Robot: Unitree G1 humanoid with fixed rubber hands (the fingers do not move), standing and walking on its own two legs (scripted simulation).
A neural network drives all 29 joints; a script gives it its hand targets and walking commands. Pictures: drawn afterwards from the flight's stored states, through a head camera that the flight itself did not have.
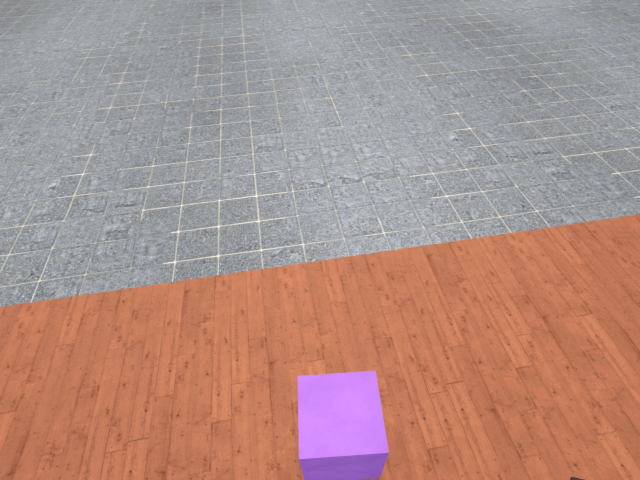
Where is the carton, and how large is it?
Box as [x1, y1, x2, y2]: [297, 371, 388, 479]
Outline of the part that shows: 375,371 297,376 299,460 304,479 360,479 379,477 388,450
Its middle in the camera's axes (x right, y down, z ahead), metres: +0.05 +0.51 +1.07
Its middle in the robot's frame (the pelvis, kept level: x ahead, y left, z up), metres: +0.41 -0.01 -0.66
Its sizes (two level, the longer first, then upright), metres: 0.210 0.200 0.250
